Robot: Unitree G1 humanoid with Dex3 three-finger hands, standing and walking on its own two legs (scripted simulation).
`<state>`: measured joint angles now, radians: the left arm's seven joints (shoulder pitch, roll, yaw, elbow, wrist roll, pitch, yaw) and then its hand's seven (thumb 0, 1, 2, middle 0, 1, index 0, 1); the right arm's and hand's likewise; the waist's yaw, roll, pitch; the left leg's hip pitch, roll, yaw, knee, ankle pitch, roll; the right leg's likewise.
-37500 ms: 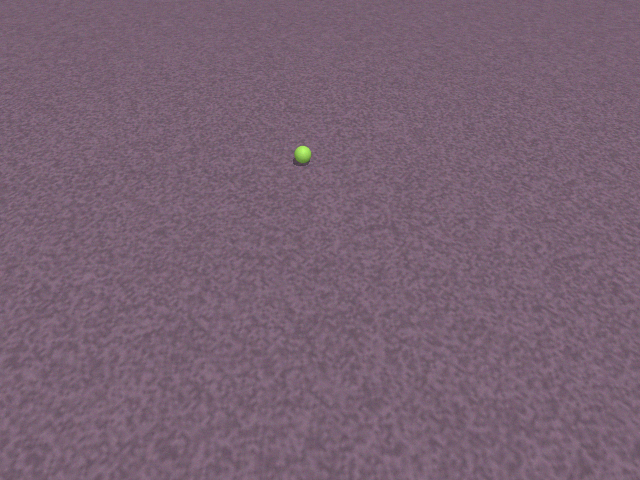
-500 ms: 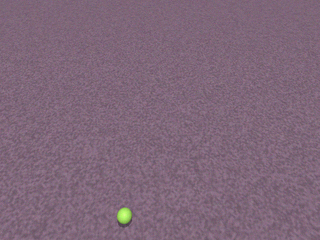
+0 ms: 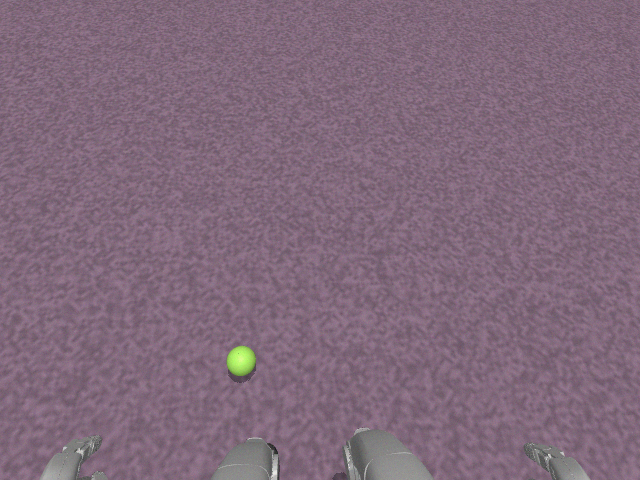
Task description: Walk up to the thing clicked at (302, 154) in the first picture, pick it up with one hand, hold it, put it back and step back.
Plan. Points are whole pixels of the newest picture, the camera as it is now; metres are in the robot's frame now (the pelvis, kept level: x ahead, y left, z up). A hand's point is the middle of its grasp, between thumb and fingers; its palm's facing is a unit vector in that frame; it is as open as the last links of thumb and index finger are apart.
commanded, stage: step back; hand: left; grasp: from above
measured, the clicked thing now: (241, 360) +0.45 +0.19 -0.72
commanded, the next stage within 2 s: none
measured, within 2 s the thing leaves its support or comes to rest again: neither
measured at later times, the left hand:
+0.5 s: hand out of the picture -0.01 +0.24 -0.12, palm faces +0.02 -0.90 -0.44, open 7.3 cm
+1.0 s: hand out of the picture -0.20 +0.25 -0.15, palm faces -0.05 -0.91 -0.42, open 7.3 cm
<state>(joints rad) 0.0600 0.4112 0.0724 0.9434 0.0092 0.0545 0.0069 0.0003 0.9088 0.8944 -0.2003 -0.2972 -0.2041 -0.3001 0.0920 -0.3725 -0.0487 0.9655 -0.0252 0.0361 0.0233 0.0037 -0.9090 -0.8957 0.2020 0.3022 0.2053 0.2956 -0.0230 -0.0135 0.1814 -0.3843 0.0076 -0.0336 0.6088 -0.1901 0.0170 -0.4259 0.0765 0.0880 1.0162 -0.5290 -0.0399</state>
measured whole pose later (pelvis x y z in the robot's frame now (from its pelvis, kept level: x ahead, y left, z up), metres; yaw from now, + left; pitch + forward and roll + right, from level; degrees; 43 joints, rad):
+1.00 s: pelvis -0.28 -0.02 -0.01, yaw -3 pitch -4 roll -2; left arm 0.20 0.37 0.07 0.89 0.02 0.02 0.02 0.00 0.91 0.89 -0.20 -0.30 -0.20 -0.30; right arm 0.04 -0.39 -0.05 0.81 -0.02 0.05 0.01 0.00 -0.91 -0.90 0.20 0.30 0.21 0.30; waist 0.01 0.05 0.21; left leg -0.42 0.06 0.02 0.67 -0.18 0.01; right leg -0.20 0.04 0.02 0.65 -0.38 0.01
